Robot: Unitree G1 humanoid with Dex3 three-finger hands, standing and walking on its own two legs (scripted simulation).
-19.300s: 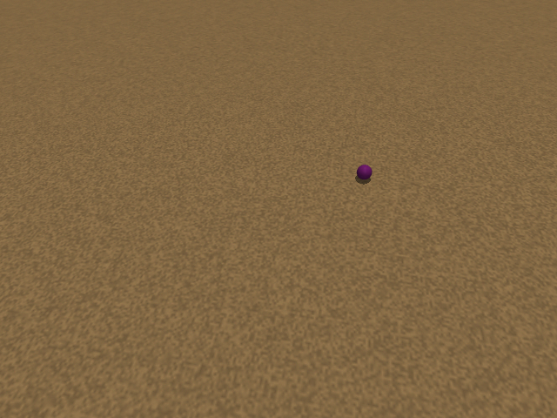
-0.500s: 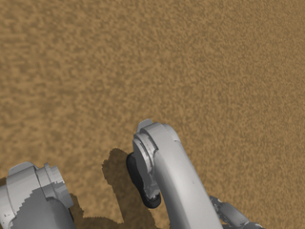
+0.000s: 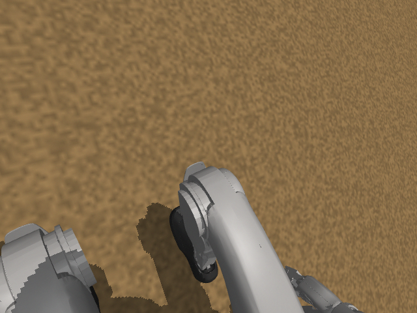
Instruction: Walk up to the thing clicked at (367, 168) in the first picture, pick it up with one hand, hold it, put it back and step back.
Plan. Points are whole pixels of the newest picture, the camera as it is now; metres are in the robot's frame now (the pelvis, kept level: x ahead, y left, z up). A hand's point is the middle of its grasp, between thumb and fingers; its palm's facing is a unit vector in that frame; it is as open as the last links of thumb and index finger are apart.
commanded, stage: close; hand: left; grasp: from above
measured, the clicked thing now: out of the picture +0.47 +0.34 -0.27
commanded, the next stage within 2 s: settle in 0.20 s
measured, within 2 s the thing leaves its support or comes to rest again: leaves its support in 0.58 s
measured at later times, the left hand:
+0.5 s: hand out of the picture +0.46 +0.34 -0.24, palm faces -0.43 -0.15 -0.89, open 9.9 cm
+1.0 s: hand out of the picture +0.46 +0.35 -0.15, palm faces -0.42 -0.11 -0.90, open 9.8 cm
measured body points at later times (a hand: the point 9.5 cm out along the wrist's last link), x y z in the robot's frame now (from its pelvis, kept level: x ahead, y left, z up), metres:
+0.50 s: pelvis +0.00 +0.00 +0.00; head +0.28 +0.13 +0.33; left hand +0.48 +0.34 -0.19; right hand +0.05 -0.26 -0.05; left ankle +0.06 +0.13 -0.28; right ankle +0.13 -0.14 -0.28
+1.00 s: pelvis +0.00 +0.00 +0.02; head +0.24 +0.11 +0.38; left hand +0.47 +0.36 -0.10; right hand +0.10 -0.26 -0.06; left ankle +0.06 +0.13 -0.28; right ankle +0.13 -0.14 -0.28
